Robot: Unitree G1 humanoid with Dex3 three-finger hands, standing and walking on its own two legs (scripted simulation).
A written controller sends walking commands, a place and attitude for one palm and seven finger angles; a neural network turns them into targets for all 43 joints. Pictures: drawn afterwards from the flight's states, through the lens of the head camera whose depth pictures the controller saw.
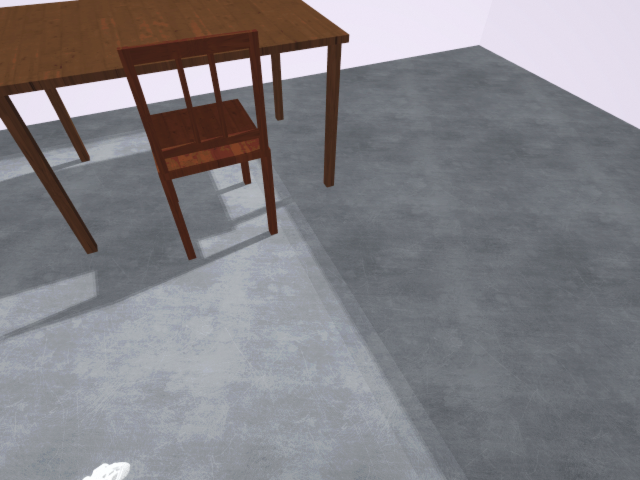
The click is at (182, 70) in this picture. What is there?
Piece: chair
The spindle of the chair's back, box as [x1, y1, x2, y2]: [175, 58, 200, 143]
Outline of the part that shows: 179,58 175,59 195,141 196,143 200,142 181,60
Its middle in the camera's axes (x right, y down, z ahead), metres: -0.41 -0.41 +1.19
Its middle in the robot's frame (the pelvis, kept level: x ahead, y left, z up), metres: +1.14 +0.46 -0.10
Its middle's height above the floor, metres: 0.66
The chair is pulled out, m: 0.00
